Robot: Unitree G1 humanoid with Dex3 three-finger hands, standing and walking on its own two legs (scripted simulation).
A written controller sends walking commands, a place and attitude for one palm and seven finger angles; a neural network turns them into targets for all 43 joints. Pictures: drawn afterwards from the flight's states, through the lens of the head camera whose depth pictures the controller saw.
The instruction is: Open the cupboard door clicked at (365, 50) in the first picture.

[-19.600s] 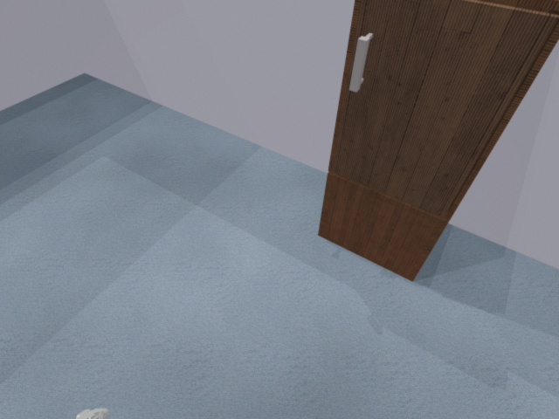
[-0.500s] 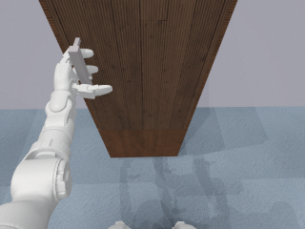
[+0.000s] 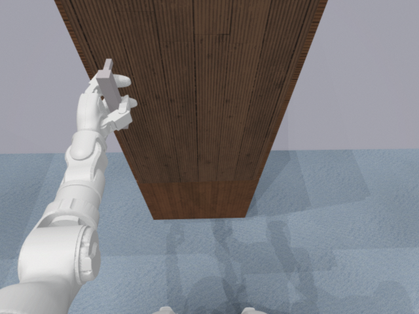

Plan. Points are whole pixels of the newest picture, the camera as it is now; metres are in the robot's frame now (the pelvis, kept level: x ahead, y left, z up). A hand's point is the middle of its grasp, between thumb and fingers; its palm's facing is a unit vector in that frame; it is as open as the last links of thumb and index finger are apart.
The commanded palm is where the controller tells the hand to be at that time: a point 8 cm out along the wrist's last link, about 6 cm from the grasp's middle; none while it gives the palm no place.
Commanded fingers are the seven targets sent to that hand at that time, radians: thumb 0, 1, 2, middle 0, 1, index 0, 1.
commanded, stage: pull the door open along its arc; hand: left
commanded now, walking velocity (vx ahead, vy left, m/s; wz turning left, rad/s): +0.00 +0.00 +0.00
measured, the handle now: (116, 95) +0.52 +0.18 +0.11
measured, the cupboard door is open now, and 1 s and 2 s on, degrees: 1 34 35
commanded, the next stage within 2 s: open thumb and fingers to let go in 1.14 s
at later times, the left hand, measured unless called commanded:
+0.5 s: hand (129, 150) +0.38 +0.13 +0.11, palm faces +0.01 -1.00 +0.06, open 6.0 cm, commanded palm +0.32 +0.19 +0.11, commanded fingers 0.00 0.90 0.90 -0.40 -1.35 -0.40 -1.35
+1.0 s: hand (171, 202) +0.28 +0.06 +0.11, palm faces +0.36 -0.93 +0.00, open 6.0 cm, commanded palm +0.21 +0.08 +0.11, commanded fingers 0.00 0.90 0.90 -0.40 -1.35 -0.40 -1.35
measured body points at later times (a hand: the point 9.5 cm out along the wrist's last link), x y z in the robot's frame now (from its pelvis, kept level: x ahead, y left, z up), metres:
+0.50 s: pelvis +0.01 +0.00 +0.01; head +0.05 -0.01 +0.46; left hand +0.37 +0.19 +0.11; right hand +0.11 -0.25 -0.10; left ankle +0.00 +0.11 -0.70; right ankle -0.01 -0.11 -0.70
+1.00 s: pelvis +0.01 -0.03 +0.01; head +0.00 -0.05 +0.46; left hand +0.25 +0.11 +0.11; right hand +0.21 -0.23 -0.07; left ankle +0.00 +0.11 -0.70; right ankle -0.01 -0.11 -0.71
